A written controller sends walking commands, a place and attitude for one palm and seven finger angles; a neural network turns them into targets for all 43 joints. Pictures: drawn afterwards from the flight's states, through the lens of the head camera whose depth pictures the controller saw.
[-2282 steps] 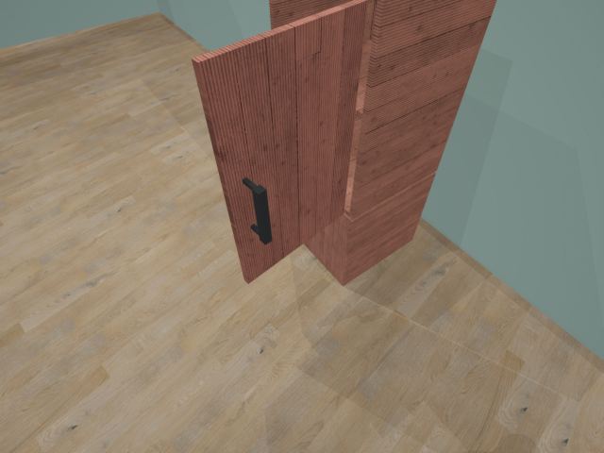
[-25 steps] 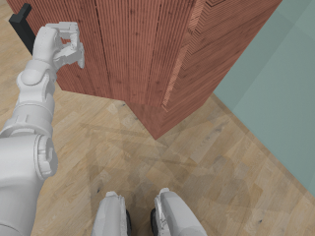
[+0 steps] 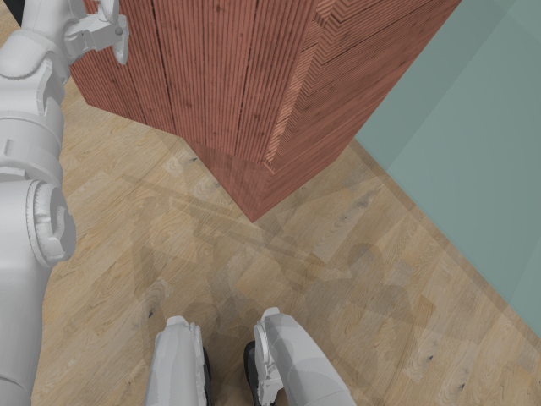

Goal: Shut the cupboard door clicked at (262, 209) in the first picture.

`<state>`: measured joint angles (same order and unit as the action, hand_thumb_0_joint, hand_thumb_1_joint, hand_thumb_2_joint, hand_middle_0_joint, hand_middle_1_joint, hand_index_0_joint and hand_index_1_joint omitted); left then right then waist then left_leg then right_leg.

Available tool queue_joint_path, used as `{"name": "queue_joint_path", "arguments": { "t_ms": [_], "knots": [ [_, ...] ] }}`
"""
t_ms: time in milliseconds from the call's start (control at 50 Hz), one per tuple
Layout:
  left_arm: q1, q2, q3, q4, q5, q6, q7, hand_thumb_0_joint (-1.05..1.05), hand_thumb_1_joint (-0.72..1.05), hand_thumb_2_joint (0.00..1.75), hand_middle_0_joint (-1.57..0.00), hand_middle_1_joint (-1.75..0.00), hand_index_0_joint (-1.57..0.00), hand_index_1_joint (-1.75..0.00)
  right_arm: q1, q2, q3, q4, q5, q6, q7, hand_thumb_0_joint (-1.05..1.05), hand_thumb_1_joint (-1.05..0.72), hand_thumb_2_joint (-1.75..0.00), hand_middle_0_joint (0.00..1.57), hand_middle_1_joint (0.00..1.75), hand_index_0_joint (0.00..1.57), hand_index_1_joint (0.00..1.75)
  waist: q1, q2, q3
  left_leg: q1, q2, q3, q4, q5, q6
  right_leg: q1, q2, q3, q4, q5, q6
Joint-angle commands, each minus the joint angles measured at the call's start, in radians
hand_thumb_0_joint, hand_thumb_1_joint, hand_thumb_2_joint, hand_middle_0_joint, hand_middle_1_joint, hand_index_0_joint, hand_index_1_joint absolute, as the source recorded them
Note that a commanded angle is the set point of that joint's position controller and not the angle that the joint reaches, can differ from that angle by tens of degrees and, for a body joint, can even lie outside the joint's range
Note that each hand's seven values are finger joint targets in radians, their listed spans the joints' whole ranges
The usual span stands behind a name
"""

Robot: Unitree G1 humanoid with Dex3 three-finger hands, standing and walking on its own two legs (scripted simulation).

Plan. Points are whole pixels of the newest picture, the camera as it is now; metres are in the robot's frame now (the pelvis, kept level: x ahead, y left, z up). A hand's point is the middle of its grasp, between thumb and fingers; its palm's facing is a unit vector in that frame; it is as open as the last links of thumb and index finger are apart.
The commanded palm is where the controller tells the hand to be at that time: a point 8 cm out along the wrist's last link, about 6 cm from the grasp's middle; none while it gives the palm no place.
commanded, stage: push the door shut along its arc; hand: left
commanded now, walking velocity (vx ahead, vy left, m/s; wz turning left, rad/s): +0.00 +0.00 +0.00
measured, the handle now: out of the picture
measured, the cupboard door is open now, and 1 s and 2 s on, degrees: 33 26 26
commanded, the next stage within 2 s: pull the fist back off the door in 0.10 s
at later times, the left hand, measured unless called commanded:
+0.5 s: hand (133, 28) +0.61 +0.11 +0.07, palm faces +0.12 -0.99 -0.06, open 3.2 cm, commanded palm +0.57 +0.13 +0.08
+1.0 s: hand (138, 87) +0.51 +0.10 +0.07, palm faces +0.08 -1.00 -0.02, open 3.1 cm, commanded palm +0.49 +0.14 +0.08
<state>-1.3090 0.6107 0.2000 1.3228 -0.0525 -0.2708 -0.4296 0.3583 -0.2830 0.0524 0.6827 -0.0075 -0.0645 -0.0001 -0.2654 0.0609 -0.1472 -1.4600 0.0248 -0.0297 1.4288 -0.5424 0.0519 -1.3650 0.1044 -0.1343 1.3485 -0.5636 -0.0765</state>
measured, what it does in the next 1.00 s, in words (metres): stands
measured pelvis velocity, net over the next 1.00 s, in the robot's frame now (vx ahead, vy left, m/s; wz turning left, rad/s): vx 0.02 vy -0.01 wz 0.05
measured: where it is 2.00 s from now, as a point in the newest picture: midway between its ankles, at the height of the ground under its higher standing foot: (232, 397)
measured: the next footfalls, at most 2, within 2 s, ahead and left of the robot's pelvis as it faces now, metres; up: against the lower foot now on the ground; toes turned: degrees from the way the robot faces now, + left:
none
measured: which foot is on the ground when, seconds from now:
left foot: down 0.00-1.00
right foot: down 0.00-1.00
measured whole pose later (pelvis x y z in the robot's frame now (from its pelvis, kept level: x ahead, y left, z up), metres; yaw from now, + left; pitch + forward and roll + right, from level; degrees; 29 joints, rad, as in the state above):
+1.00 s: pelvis +0.02 -0.01 +0.04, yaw +3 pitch +28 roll -2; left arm -0.82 0.21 0.19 1.07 -0.03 -0.54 0.11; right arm 0.35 -0.26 -0.04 0.65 -0.05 0.04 0.11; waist -0.15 0.04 -0.17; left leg -1.21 0.00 0.00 1.25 -0.52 0.04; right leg -1.14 0.08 -0.09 1.22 -0.56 -0.08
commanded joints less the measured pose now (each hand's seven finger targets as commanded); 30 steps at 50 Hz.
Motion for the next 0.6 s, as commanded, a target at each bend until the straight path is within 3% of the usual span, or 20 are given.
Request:
{"name": "queue_joint_path", "arguments": {
  "t_ms": [0, 20, 180, 200, 220, 240, 280, 320, 340, 360, 380, 440, 500, 540, 580],
  "knots": [
    [-0.591, 0.086, -0.001, -0.206, -0.006, -0.042, -0.015, 0.00, 0.90, 0.90, -1.30, -1.50, -1.30, -1.50, 0.234, -0.202, -0.064, -0.001, -0.001, -0.017, -0.015, 0.00, -0.90, -0.90, 0.20, 0.30, 0.20, 0.30, -0.088, 0.241, -0.599, 0.641, 0.018, -0.120, -0.075, 0.406, 0.010, 0.077, -0.015, 0.117, -0.172, 0.272, 0.032],
    [-0.595, 0.091, -0.003, -0.187, -0.001, -0.033, -0.016, 0.00, 0.90, 0.90, -1.30, -1.50, -1.30, -1.50, 0.238, -0.204, -0.061, 0.003, -0.001, -0.017, -0.016, 0.00, -0.90, -0.90, 0.20, 0.30, 0.20, 0.30, -0.092, 0.218, -0.585, 0.620, 0.017, -0.120, -0.076, 0.393, 0.010, 0.086, -0.014, 0.114, -0.172, 0.266, 0.032],
    [-0.669, 0.118, 0.001, -0.207, 0.013, 0.005, -0.036, 0.00, 0.90, 0.90, -1.30, -1.50, -1.30, -1.50, 0.263, -0.205, -0.060, 0.020, -0.013, -0.037, -0.022, 0.00, -0.90, -0.90, 0.20, 0.30, 0.20, 0.30, -0.107, 0.268, -0.637, 0.641, 0.018, -0.118, -0.048, 0.439, 0.014, 0.061, -0.009, 0.106, -0.149, 0.293, 0.031],
    [-0.632, 0.157, 0.218, -0.226, -0.064, 0.024, 0.162, 0.00, 0.90, 0.90, -1.30, -1.50, -1.30, -1.50, 0.341, -0.177, -0.044, -0.034, -0.033, -0.029, -0.007, 0.00, -0.90, -0.90, 0.20, 0.30, 0.20, 0.30, -0.056, 0.253, -0.651, 0.610, 0.037, -0.137, -0.082, 0.434, 0.004, 0.109, -0.017, 0.106, -0.157, 0.300, 0.027],
    [-0.561, 0.122, 0.188, -0.204, -0.036, 0.029, 0.253, 0.00, 0.90, 0.90, -1.30, -1.50, -1.30, -1.50, 0.324, -0.174, -0.046, -0.041, -0.042, -0.023, 0.012, 0.00, -0.90, -0.90, 0.20, 0.30, 0.20, 0.30, -0.042, 0.265, -0.659, 0.605, 0.038, -0.139, -0.097, 0.440, -0.007, 0.124, -0.024, 0.111, -0.154, 0.295, 0.029],
    [-0.514, 0.080, 0.179, -0.197, -0.026, 0.027, 0.305, 0.00, 0.90, 0.90, -1.30, -1.50, -1.30, -1.50, 0.322, -0.168, -0.053, -0.042, -0.044, -0.018, 0.028, 0.00, -0.90, -0.90, 0.20, 0.30, 0.20, 0.30, -0.035, 0.261, -0.669, 0.640, 0.042, -0.151, -0.108, 0.466, -0.011, 0.101, -0.020, 0.102, -0.146, 0.296, 0.031],
    [-0.470, 0.002, 0.189, -0.210, -0.016, 0.016, 0.433, 0.00, 0.90, 0.90, -1.30, -1.50, -1.30, -1.50, 0.336, -0.162, -0.062, -0.048, -0.068, -0.002, 0.056, 0.00, -0.90, -0.90, 0.20, 0.30, 0.20, 0.30, -0.035, 0.219, -0.623, 0.621, 0.043, -0.142, -0.121, 0.440, -0.017, 0.114, -0.029, 0.104, -0.168, 0.292, 0.041],
    [-0.448, -0.011, 0.180, -0.292, 0.066, -0.039, 0.570, 0.00, 0.90, 0.90, -1.30, -1.50, -1.30, -1.50, 0.341, -0.152, -0.073, -0.054, -0.088, 0.007, 0.087, 0.00, -0.90, -0.90, 0.20, 0.30, 0.20, 0.30, -0.019, 0.230, -0.641, 0.625, 0.042, -0.128, -0.126, 0.454, -0.020, 0.141, -0.030, 0.108, -0.172, 0.315, 0.046],
    [-0.447, 0.001, 0.166, -0.313, 0.118, -0.073, 0.605, 0.00, 0.90, 0.90, -1.30, -1.50, -1.30, -1.50, 0.342, -0.155, -0.078, -0.049, -0.094, 0.013, 0.101, 0.00, -0.90, -0.90, 0.20, 0.30, 0.20, 0.30, -0.022, 0.230, -0.666, 0.640, 0.044, -0.132, -0.123, 0.477, -0.021, 0.136, -0.027, 0.102, -0.164, 0.330, 0.046],
    [-0.457, 0.017, 0.150, -0.354, 0.158, -0.104, 0.622, 0.00, 0.90, 0.90, -1.30, -1.50, -1.30, -1.50, 0.349, -0.158, -0.086, -0.042, -0.096, 0.023, 0.112, 0.00, -0.90, -0.90, 0.20, 0.30, 0.20, 0.30, -0.025, 0.251, -0.698, 0.666, 0.042, -0.126, -0.123, 0.502, -0.023, 0.155, -0.026, 0.105, -0.166, 0.355, 0.046],
    [-0.468, -0.010, 0.113, -0.390, 0.176, -0.132, 0.623, 0.00, 0.90, 0.90, -1.30, -1.50, -1.30, -1.50, 0.350, -0.157, -0.094, -0.040, -0.094, 0.031, 0.122, 0.00, -0.90, -0.90, 0.20, 0.30, 0.20, 0.30, -0.032, 0.253, -0.720, 0.686, 0.036, -0.122, -0.130, 0.511, -0.023, 0.183, -0.026, 0.110, -0.175, 0.376, 0.046],
    [-0.485, -0.018, 0.097, -0.459, 0.147, -0.186, 0.568, 0.00, 0.90, 0.90, -1.30, -1.50, -1.30, -1.50, 0.351, -0.162, -0.112, -0.033, -0.079, 0.045, 0.125, 0.00, -0.90, -0.90, 0.20, 0.30, 0.20, 0.30, -0.037, 0.245, -0.775, 0.732, 0.023, -0.113, -0.161, 0.519, -0.024, 0.285, -0.023, 0.122, -0.201, 0.439, 0.044],
    [-0.404, 0.000, 0.146, -0.376, 0.083, -0.174, 0.520, 0.00, 0.90, 0.90, -1.30, -1.50, -1.30, -1.50, 0.337, -0.159, -0.107, -0.028, -0.060, 0.057, 0.113, 0.00, -0.90, -0.90, 0.20, 0.30, 0.20, 0.30, -0.019, 0.170, -0.711, 0.656, 0.009, -0.088, -0.194, 0.444, -0.018, 0.387, -0.026, 0.139, -0.243, 0.433, 0.051],
    [-0.325, 0.022, 0.190, -0.313, 0.073, -0.165, 0.521, 0.00, 0.90, 0.90, -1.30, -1.50, -1.30, -1.50, 0.337, -0.154, -0.098, -0.031, -0.059, 0.064, 0.108, 0.00, -0.90, -0.90, 0.20, 0.30, 0.20, 0.30, 0.007, 0.151, -0.657, 0.606, 0.004, -0.071, -0.209, 0.424, -0.015, 0.420, -0.029, 0.147, -0.252, 0.437, 0.052],
    [-0.243, -0.037, 0.158, -0.240, 0.082, -0.169, 0.535, 0.00, 0.90, 0.90, -1.30, -1.50, -1.30, -1.50, 0.320, -0.142, -0.092, -0.037, -0.060, 0.072, 0.111, 0.00, -0.90, -0.90, 0.20, 0.30, 0.20, 0.30, 0.006, 0.109, -0.563, 0.558, 0.003, -0.061, -0.219, 0.391, -0.014, 0.402, -0.033, 0.144, -0.264, 0.412, 0.055]
  ]
}}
